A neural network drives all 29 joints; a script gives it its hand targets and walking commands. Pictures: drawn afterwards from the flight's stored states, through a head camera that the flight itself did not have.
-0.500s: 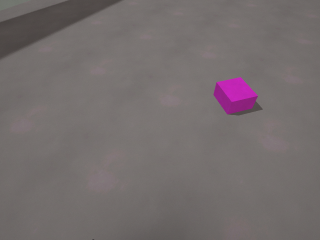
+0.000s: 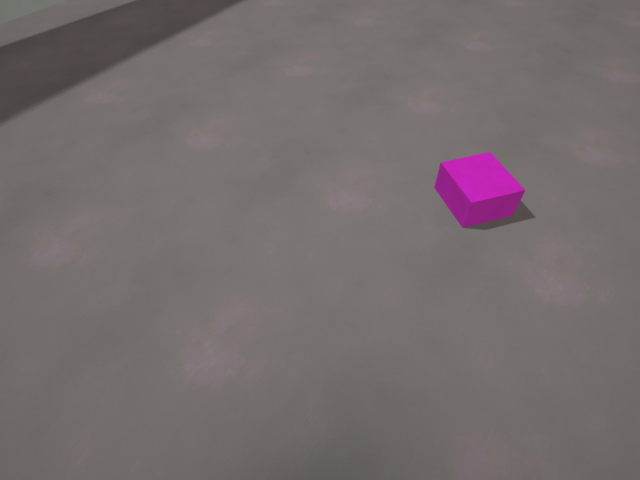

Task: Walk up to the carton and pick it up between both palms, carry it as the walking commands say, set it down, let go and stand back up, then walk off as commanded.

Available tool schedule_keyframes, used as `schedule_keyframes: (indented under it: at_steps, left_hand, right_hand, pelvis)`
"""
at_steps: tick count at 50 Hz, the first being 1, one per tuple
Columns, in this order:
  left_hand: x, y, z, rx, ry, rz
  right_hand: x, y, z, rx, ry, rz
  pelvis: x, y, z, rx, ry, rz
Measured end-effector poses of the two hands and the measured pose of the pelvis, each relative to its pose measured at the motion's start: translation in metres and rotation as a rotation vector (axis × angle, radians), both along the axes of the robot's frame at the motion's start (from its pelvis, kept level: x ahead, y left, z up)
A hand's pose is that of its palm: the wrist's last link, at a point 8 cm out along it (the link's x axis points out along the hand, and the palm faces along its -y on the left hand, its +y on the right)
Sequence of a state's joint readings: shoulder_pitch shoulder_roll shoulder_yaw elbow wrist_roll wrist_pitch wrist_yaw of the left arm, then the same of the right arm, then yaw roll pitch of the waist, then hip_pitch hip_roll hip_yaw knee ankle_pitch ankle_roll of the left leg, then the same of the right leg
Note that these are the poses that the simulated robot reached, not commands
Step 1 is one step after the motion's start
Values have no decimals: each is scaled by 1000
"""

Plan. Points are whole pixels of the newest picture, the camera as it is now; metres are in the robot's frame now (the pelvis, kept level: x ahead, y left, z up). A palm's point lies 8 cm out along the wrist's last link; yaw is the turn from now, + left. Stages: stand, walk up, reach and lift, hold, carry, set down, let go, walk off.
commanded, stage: stand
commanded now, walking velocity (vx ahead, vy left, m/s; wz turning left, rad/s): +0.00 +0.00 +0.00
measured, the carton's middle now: (476, 188) +1.35 -0.58 -0.70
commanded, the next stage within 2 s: walk up in 1.38 s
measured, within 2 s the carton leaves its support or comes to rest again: neither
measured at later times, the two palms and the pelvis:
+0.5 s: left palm out of the picture -0.01 +0.21 -0.14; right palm out of the picture +0.00 -0.20 -0.15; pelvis +0.02 +0.00 +0.00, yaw +0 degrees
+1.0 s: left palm out of the picture -0.02 +0.20 -0.14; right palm out of the picture -0.02 -0.20 -0.15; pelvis +0.01 +0.00 +0.00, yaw +0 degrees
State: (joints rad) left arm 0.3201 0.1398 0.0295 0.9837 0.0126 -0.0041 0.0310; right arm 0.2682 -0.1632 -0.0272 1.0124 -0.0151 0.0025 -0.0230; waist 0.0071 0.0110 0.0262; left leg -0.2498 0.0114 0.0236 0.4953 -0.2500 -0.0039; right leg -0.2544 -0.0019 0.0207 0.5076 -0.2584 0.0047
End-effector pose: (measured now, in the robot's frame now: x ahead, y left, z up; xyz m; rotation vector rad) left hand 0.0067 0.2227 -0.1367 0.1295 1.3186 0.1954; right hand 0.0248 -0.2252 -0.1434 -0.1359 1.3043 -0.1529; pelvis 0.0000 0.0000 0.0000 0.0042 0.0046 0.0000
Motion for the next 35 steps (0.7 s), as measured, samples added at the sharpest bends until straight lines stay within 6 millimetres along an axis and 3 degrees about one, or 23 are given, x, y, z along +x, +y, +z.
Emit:
schedule_keyframes:
  at_steps: [10,16,35]
  left_hand:
    - [4,-13,-7,-36,32,-3]
    - [-7,-15,-8,-41,90,7]
    - [-14,-20,-9,-53,140,12]
  right_hand:
    - [-13,9,0,9,64,-18]
    - [-23,17,-3,22,118,-22]
    - [-23,20,-4,21,144,-27]
  pelvis:
    - [10,0,1,-1,-14,2]
    - [13,1,2,-1,-14,-1]
    - [19,2,3,-3,-23,-2]
